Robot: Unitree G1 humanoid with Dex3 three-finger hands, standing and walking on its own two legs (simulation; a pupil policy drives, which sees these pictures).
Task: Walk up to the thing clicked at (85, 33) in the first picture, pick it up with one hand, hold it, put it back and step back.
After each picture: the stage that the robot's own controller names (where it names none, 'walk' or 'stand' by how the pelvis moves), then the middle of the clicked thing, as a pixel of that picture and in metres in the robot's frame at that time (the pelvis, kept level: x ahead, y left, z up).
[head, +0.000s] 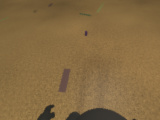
stand; (86, 33) +1.97 +0.18 -0.72
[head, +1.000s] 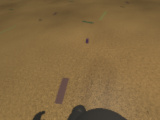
walk; (87, 41) +1.84 +0.25 -0.72
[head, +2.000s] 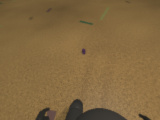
walk; (83, 51) +1.25 +0.25 -0.72
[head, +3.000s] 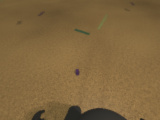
walk; (77, 72) +0.75 +0.24 -0.70
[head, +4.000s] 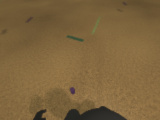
walk; (72, 90) +0.44 +0.23 -0.71
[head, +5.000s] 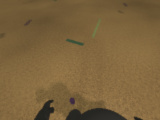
stand; (72, 101) +0.30 +0.23 -0.71
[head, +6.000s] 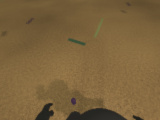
stand; (73, 101) +0.30 +0.21 -0.72
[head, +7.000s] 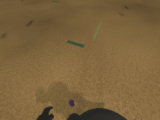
stand; (71, 103) +0.29 +0.23 -0.73
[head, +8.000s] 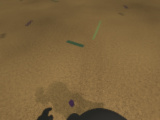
stand; (71, 103) +0.29 +0.23 -0.73
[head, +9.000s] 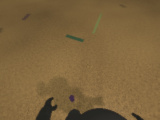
go down; (72, 98) +0.30 +0.23 -0.72
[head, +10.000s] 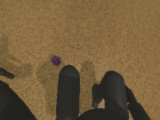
go down; (56, 61) +0.36 +0.28 -0.28
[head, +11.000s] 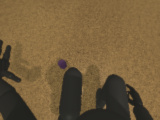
approach; (62, 64) +0.36 +0.27 -0.30
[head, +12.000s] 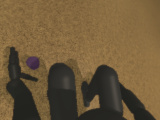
close in; (33, 63) +0.33 +0.31 -0.21
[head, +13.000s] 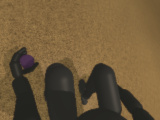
close; (28, 63) +0.33 +0.31 -0.21
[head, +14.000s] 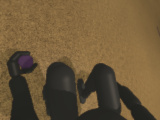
lift; (26, 63) +0.32 +0.31 -0.22
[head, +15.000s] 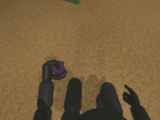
lift; (59, 71) +0.31 +0.22 -0.02
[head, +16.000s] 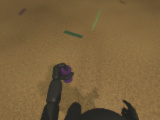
hold; (67, 74) +0.31 +0.18 +0.00
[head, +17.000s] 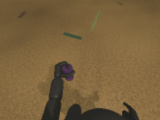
hold; (68, 72) +0.33 +0.17 +0.00
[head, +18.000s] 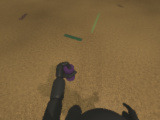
hold; (69, 72) +0.33 +0.17 +0.01
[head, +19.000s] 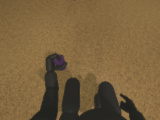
crouch; (60, 63) +0.37 +0.23 -0.09
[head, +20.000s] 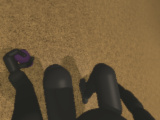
lower; (25, 59) +0.35 +0.32 -0.21
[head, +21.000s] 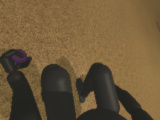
lower; (21, 59) +0.36 +0.32 -0.22
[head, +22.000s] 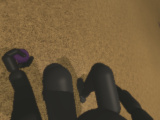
lower; (23, 59) +0.36 +0.32 -0.21
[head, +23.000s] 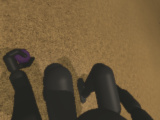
lower; (24, 59) +0.35 +0.32 -0.21
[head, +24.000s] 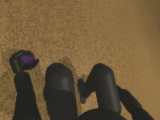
loosen; (28, 60) +0.34 +0.31 -0.22
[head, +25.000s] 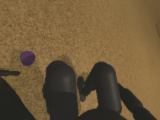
withdraw; (27, 59) +0.34 +0.30 -0.21
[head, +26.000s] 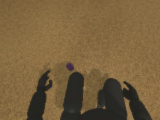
walk; (70, 67) +0.38 +0.24 -0.40
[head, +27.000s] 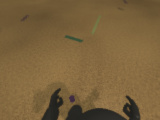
stand; (72, 99) +0.32 +0.21 -0.66
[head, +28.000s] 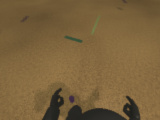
stand; (71, 99) +0.31 +0.22 -0.67
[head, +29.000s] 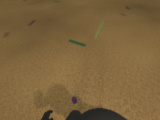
stand; (74, 100) +0.33 +0.20 -0.72
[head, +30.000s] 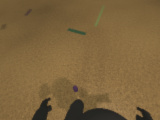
walk; (75, 88) +0.38 +0.22 -0.69
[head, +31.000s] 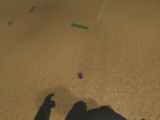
walk; (80, 75) +0.58 +0.19 -0.70
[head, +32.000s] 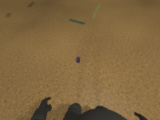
walk; (78, 59) +0.91 +0.21 -0.70
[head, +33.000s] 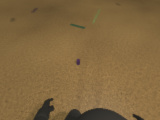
stand; (78, 62) +0.95 +0.22 -0.71
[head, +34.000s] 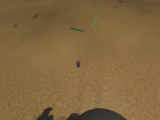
stand; (78, 64) +0.96 +0.24 -0.73
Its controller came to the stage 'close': yes
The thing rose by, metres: 0.71
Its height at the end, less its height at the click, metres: +0.00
